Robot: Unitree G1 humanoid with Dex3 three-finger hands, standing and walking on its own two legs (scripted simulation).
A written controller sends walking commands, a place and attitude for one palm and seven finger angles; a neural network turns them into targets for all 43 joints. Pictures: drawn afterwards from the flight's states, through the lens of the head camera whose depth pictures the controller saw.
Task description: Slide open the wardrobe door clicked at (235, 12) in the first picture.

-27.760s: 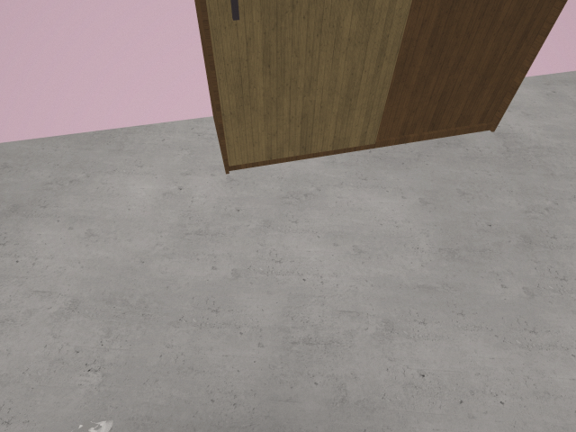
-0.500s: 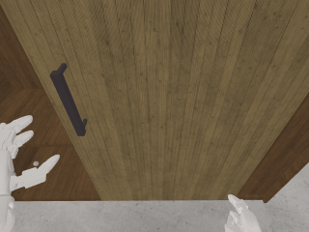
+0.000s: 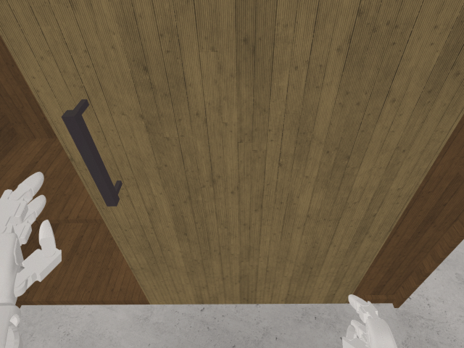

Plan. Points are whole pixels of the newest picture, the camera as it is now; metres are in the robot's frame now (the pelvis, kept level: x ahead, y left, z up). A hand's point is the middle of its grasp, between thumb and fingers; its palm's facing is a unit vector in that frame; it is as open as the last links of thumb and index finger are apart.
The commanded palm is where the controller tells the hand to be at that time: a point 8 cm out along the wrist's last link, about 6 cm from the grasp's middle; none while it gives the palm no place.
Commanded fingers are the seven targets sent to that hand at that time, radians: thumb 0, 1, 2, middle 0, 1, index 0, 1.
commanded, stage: draw the hand back to the body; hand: left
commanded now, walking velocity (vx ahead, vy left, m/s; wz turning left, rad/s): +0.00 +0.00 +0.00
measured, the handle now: (99, 157) +0.42 +0.34 +0.11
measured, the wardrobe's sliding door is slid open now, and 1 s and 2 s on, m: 0.59 0.59 0.59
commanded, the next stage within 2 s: step back with the hand held close in 0.06 s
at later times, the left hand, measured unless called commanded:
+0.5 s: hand (53, 260) +0.17 +0.26 +0.15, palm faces +0.34 -0.83 -0.44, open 7.4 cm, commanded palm +0.12 +0.31 +0.17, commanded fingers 0.00 0.90 0.90 -0.20 -0.30 -0.20 -0.30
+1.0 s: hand out of the picture +0.07 +0.37 +0.15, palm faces +0.45 -0.79 -0.42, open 7.4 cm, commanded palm +0.01 +0.40 +0.17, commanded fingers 0.00 0.90 0.90 -0.20 -0.30 -0.20 -0.30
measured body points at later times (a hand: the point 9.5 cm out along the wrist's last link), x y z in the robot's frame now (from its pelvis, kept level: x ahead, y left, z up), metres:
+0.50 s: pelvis -0.03 +0.02 +0.00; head -0.04 +0.01 +0.45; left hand +0.15 +0.30 +0.18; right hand +0.15 -0.23 -0.07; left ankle +0.04 +0.10 -0.74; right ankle -0.05 -0.07 -0.74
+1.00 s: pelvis -0.12 +0.09 -0.01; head -0.09 +0.13 +0.44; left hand +0.04 +0.41 +0.17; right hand +0.09 -0.12 -0.08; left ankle +0.04 +0.11 -0.74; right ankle -0.13 -0.06 -0.74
